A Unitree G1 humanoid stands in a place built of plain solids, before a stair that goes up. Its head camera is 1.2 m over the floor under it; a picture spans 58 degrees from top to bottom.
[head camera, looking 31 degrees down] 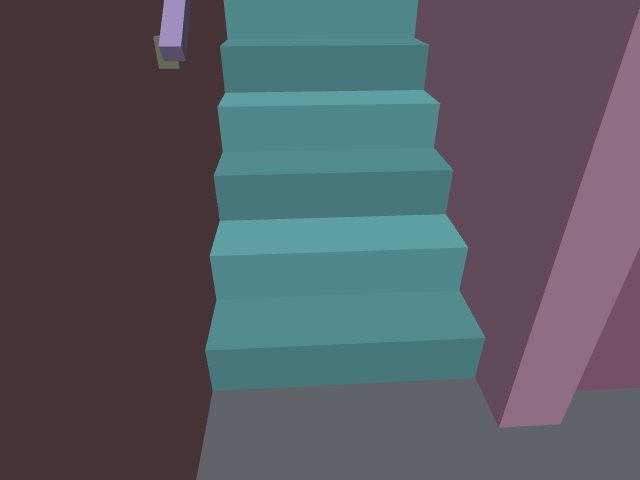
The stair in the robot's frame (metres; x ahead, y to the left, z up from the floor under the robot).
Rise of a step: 0.19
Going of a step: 0.26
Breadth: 0.91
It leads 4 degrees to the left of straight ahead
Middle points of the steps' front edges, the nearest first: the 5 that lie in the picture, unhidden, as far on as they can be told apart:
1.03 -0.09 0.19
1.28 -0.07 0.38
1.54 -0.06 0.57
1.79 -0.04 0.76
2.05 -0.03 0.96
